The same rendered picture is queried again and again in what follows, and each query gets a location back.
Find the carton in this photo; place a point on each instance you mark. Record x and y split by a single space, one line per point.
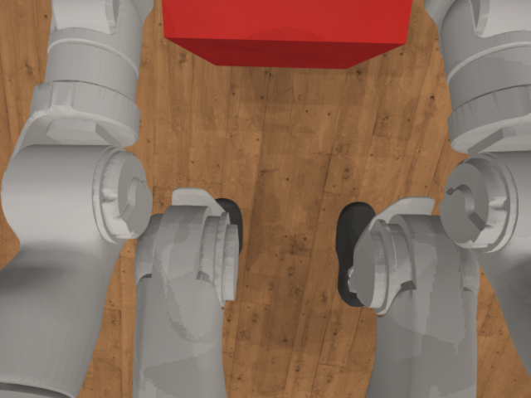
324 34

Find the right robot shin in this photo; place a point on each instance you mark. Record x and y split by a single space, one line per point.
417 205

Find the robot right forearm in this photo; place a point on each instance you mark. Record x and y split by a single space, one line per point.
486 48

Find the robot right thigh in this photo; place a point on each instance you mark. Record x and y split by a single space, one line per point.
410 270

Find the robot left forearm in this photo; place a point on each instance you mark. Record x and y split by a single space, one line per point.
88 96

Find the right robot upper arm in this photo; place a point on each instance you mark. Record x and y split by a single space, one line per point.
487 207

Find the left robot upper arm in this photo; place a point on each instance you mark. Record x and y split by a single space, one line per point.
72 207

